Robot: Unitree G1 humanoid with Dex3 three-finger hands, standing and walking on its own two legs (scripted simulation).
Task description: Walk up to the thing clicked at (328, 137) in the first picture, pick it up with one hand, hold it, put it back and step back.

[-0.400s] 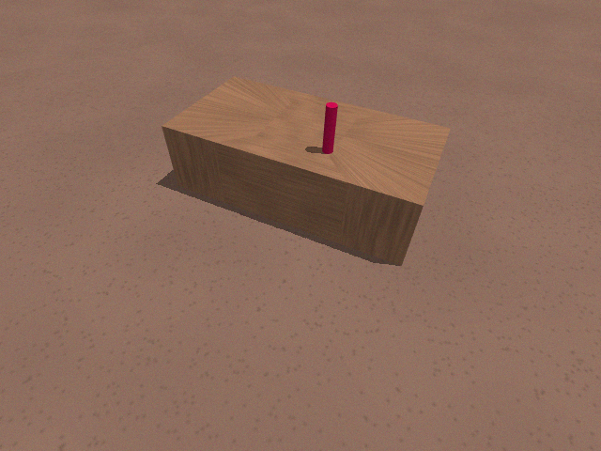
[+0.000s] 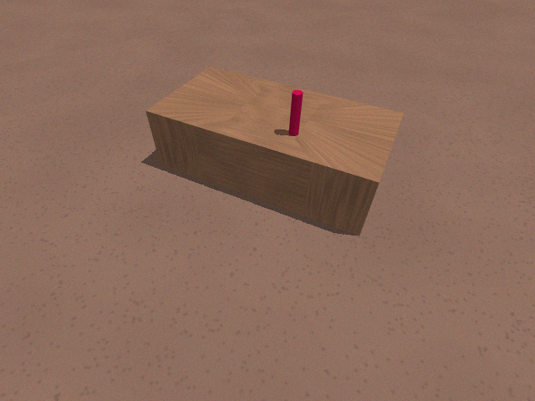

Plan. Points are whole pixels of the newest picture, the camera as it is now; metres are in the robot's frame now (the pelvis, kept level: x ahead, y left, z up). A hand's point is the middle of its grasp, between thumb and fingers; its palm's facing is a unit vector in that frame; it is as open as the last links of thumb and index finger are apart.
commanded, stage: stand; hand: left
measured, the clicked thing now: (295, 114) +1.40 -0.11 -0.32
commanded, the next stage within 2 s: walk up in 0.72 s
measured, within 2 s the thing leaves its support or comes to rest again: neither
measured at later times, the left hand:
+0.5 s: hand out of the picture +0.07 +0.25 -0.16, palm faces -0.03 -0.94 -0.35, open 7.3 cm
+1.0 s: hand out of the picture +0.15 +0.23 -0.15, palm faces -0.17 -0.90 -0.40, open 7.3 cm
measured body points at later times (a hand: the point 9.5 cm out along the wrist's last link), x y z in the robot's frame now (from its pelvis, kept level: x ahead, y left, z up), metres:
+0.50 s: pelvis +0.01 +0.00 +0.00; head +0.02 +0.00 +0.45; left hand +0.08 +0.30 -0.13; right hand +0.08 -0.30 -0.13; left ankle +0.01 +0.13 -0.75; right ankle +0.01 -0.12 -0.75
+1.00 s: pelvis +0.06 -0.05 -0.02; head +0.06 -0.07 +0.43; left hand +0.16 +0.28 -0.12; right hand +0.06 -0.39 -0.14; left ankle +0.01 +0.12 -0.75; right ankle +0.10 -0.18 -0.75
